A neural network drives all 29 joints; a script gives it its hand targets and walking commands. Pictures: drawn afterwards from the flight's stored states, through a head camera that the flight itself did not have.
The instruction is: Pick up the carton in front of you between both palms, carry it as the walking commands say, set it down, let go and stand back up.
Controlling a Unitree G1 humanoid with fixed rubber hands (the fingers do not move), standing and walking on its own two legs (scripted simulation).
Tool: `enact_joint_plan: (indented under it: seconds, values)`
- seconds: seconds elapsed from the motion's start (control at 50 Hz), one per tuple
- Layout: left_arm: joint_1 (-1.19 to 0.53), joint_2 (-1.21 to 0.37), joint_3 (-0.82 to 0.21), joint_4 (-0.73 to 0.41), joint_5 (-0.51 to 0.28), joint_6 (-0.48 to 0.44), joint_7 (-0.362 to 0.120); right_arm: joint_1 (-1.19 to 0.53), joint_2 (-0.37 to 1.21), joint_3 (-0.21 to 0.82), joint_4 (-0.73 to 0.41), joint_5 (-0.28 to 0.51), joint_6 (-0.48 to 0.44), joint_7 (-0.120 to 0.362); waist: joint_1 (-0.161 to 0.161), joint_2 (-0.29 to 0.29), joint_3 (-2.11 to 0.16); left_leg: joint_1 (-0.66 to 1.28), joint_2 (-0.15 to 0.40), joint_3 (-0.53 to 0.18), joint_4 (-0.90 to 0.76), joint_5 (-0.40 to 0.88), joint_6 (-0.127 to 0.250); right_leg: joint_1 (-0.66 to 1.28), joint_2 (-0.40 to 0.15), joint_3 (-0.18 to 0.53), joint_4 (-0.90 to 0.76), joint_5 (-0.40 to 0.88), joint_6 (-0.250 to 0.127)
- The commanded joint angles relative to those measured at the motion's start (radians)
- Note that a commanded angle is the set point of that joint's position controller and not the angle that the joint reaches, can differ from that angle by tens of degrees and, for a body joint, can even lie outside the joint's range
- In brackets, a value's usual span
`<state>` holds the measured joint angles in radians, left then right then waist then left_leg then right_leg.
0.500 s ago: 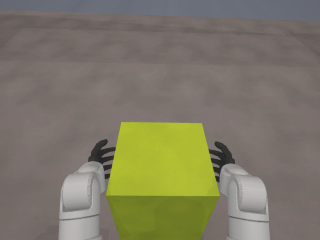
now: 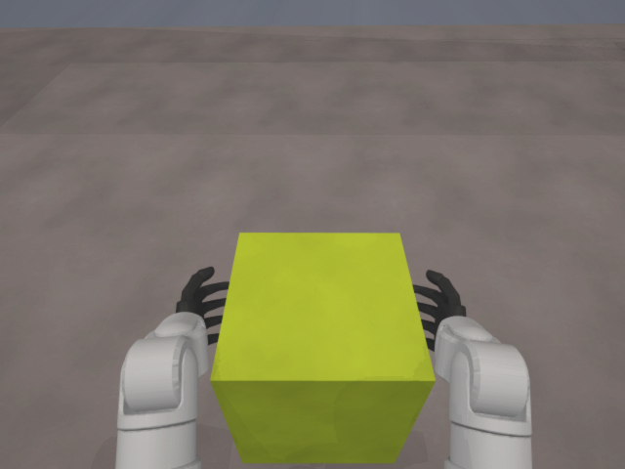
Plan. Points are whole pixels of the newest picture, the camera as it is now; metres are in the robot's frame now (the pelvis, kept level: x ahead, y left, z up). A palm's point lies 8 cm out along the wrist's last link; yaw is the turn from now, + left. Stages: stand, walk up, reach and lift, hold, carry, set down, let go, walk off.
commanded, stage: carry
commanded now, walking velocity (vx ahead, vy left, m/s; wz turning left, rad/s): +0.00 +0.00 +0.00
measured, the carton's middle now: (319, 351) +0.28 +0.00 -0.01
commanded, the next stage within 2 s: hold in 1.68 s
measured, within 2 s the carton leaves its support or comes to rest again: neither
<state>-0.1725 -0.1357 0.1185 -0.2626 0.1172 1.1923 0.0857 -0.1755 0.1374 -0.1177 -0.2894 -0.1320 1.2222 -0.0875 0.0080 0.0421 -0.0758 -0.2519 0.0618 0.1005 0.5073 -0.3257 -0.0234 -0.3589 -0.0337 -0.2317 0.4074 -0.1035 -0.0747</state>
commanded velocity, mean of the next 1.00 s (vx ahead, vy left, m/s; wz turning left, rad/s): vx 0.00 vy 0.00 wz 0.00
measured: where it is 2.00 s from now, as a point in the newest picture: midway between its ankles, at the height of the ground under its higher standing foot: outside the picture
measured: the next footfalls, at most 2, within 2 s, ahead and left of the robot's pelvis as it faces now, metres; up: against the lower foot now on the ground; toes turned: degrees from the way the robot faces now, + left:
none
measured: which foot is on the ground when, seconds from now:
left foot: down 0.00-1.00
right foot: down 0.00-1.00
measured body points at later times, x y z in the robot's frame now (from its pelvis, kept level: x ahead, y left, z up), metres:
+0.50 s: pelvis +0.05 +0.01 -0.01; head +0.02 +0.01 +0.44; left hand +0.33 +0.17 +0.08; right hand +0.33 -0.14 +0.08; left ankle -0.02 +0.12 -0.74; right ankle +0.07 -0.08 -0.74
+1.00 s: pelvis +0.02 +0.01 +0.00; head -0.02 +0.01 +0.45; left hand +0.30 +0.17 +0.05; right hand +0.30 -0.14 +0.05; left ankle -0.02 +0.12 -0.74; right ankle +0.07 -0.08 -0.74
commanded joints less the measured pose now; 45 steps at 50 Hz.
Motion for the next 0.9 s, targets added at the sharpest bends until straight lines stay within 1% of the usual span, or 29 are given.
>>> enact_joint_plan:
  seconds: [0.0, 0.02, 0.04, 0.06, 0.08, 0.12, 0.16, 0.2, 0.24, 0.32, 0.38, 0.46, 0.56, 0.62, 0.72, 0.88]
  values:
    - [-0.478, -0.977, -0.722, -0.11, -0.426, -0.008, -0.271, -0.506, 0.95, 0.747, -0.12, 0.426, -0.025, 0.255, -0.005, -0.103, -0.37, 0.105, 0.072, -0.032, -0.134, 0.122, -0.007, 0.259, -0.182, 0.156, -0.079, 0.015, 0.025]
    - [-0.484, -0.957, -0.725, -0.121, -0.43, -0.003, -0.27, -0.507, 0.933, 0.745, -0.12, 0.424, -0.021, 0.254, -0.003, -0.062, -0.347, 0.091, 0.103, -0.058, -0.095, 0.188, -0.001, 0.249, -0.16, 0.142, -0.032, 0.138, 0.034]
    - [-0.484, -0.934, -0.724, -0.122, -0.432, 0.005, -0.267, -0.495, 0.913, 0.736, -0.111, 0.423, -0.015, 0.254, -0.004, -0.039, -0.334, 0.075, 0.11, -0.056, -0.069, 0.249, 0.005, 0.254, -0.159, 0.145, 0.01, 0.244, 0.038]
    - [-0.467, -0.911, -0.721, -0.109, -0.426, 0.014, -0.265, -0.468, 0.891, 0.726, -0.089, 0.419, -0.007, 0.253, -0.006, -0.037, -0.334, 0.069, 0.115, -0.053, -0.055, 0.314, 0.008, 0.262, -0.163, 0.144, 0.048, 0.336, 0.038]
    - [-0.446, -0.89, -0.717, -0.09, -0.416, 0.023, -0.262, -0.443, 0.872, 0.716, -0.065, 0.413, 0.0, 0.253, -0.007, -0.034, -0.333, 0.067, 0.112, -0.051, -0.042, 0.376, 0.009, 0.261, -0.164, 0.142, 0.079, 0.401, 0.038]
    - [-0.414, -0.864, -0.706, -0.043, -0.396, 0.037, -0.258, -0.405, 0.845, 0.695, -0.012, 0.396, 0.011, 0.254, -0.007, -0.024, -0.328, 0.071, 0.108, -0.051, -0.018, 0.496, 0.009, 0.245, -0.156, 0.137, 0.123, 0.481, 0.037]
    - [-0.407, -0.863, -0.697, -0.002, -0.384, 0.043, -0.259, -0.398, 0.844, 0.682, 0.03, 0.386, 0.016, 0.259, -0.007, -0.018, -0.315, 0.07, 0.107, -0.051, -0.006, 0.567, 0.006, 0.228, -0.149, 0.13, 0.143, 0.501, 0.041]
    - [-0.433, -0.883, -0.699, 0.01, -0.387, 0.039, -0.262, -0.425, 0.862, 0.682, 0.039, 0.389, 0.013, 0.264, -0.007, -0.017, -0.301, 0.066, 0.108, -0.052, -0.003, 0.593, 0.006, 0.215, -0.144, 0.127, 0.152, 0.479, 0.046]
    - [-0.483, -0.907, -0.708, -0.012, -0.403, 0.032, -0.263, -0.477, 0.884, 0.692, 0.014, 0.406, 0.005, 0.266, -0.007, -0.016, -0.294, 0.067, 0.11, -0.055, -0.004, 0.592, 0.009, 0.208, -0.142, 0.126, 0.155, 0.437, 0.048]
    - [-0.517, -0.926, -0.716, -0.054, -0.417, 0.025, -0.258, -0.516, 0.903, 0.706, -0.035, 0.428, -0.002, 0.264, -0.007, -0.016, -0.307, 0.076, 0.111, -0.061, -0.003, 0.546, 0.016, 0.212, -0.141, 0.128, 0.157, 0.359, 0.045]
    - [-0.499, -0.92, -0.715, -0.066, -0.415, 0.027, -0.255, -0.504, 0.897, 0.71, -0.051, 0.429, 0.0, 0.261, -0.007, -0.02, -0.314, 0.076, 0.108, -0.063, -0.004, 0.503, 0.02, 0.219, -0.142, 0.132, 0.155, 0.335, 0.042]
    - [-0.471, -0.91, -0.712, -0.053, -0.405, 0.03, -0.255, -0.48, 0.886, 0.711, -0.043, 0.422, 0.003, 0.262, -0.008, -0.027, -0.306, 0.071, 0.104, -0.063, -0.01, 0.46, 0.024, 0.22, -0.144, 0.136, 0.147, 0.32, 0.04]
    - [-0.462, -0.91, -0.716, -0.002, -0.386, 0.012, -0.263, -0.47, 0.887, 0.717, 0.006, 0.402, -0.015, 0.269, -0.008, -0.033, -0.27, 0.051, 0.101, -0.065, -0.031, 0.378, 0.028, 0.206, -0.146, 0.142, 0.119, 0.269, 0.041]
    - [-0.468, -0.913, -0.713, 0.031, -0.367, -0.017, -0.267, -0.475, 0.892, 0.715, 0.042, 0.382, -0.045, 0.273, -0.009, -0.035, -0.242, 0.034, 0.099, -0.069, -0.051, 0.306, 0.033, 0.194, -0.146, 0.147, 0.096, 0.209, 0.042]
    - [-0.481, -0.908, -0.69, 0.076, -0.332, -0.092, -0.272, -0.484, 0.888, 0.693, 0.082, 0.342, -0.121, 0.274, -0.007, -0.036, -0.22, 0.016, 0.096, -0.074, -0.08, 0.211, 0.04, 0.186, -0.146, 0.155, 0.062, 0.123, 0.042]
    - [-0.448, -0.859, -0.621, 0.158, -0.252, -0.211, -0.271, -0.454, 0.842, 0.627, 0.171, 0.261, -0.243, 0.273, -0.005, -0.037, -0.223, -0.001, 0.092, -0.077, -0.094, 0.137, 0.045, 0.183, -0.147, 0.158, 0.039, 0.068, 0.04]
